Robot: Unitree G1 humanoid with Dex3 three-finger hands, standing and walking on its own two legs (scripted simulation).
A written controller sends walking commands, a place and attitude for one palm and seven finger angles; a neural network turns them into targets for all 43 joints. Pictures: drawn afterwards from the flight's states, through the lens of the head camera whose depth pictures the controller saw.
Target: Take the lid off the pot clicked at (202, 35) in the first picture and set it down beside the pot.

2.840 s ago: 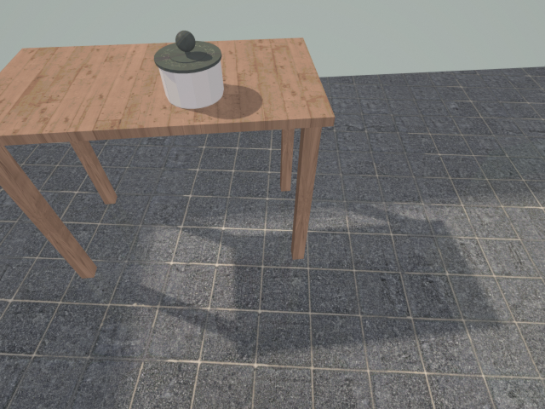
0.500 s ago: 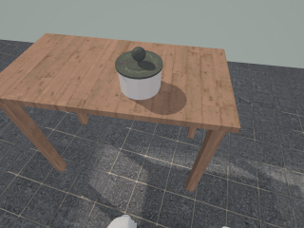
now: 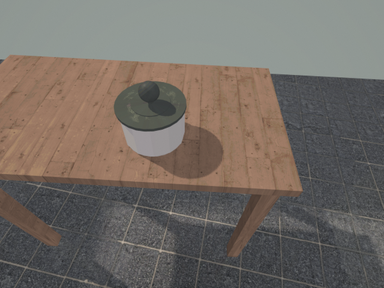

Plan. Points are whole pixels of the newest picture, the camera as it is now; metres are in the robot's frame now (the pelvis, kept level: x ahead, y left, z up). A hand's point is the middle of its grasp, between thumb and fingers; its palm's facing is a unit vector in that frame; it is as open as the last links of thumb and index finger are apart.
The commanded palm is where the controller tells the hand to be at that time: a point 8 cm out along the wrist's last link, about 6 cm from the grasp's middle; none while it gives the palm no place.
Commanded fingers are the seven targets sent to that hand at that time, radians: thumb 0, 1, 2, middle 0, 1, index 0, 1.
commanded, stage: come to a stop and stand still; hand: left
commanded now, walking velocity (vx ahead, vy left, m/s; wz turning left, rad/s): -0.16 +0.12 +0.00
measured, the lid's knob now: (149, 91) +0.51 +0.13 +0.12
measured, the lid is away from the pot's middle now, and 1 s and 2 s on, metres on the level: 0.00 0.00 0.00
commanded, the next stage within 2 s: look again from close up in 0.82 s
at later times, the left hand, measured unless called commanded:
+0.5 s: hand out of the picture +0.01 +0.23 -0.18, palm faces +0.05 -0.96 -0.27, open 7.4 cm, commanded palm none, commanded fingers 0.00 0.90 0.90 -0.20 -0.30 -0.20 -0.30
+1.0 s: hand out of the picture -0.06 +0.22 -0.17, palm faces +0.02 -0.98 -0.21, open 7.4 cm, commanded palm none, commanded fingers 0.00 0.90 0.90 -0.20 -0.30 -0.20 -0.30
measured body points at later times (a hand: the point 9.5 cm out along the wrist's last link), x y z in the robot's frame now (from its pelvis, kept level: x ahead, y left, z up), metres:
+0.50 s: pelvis -0.04 +0.03 -0.02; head -0.06 +0.03 +0.43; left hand +0.01 +0.28 -0.16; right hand +0.05 -0.22 -0.15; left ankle -0.04 +0.14 -0.74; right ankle +0.01 -0.12 -0.73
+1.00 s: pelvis -0.05 +0.04 +0.00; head -0.04 +0.03 +0.45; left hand -0.06 +0.27 -0.15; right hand -0.04 -0.19 -0.16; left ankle -0.04 +0.14 -0.74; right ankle +0.01 -0.11 -0.74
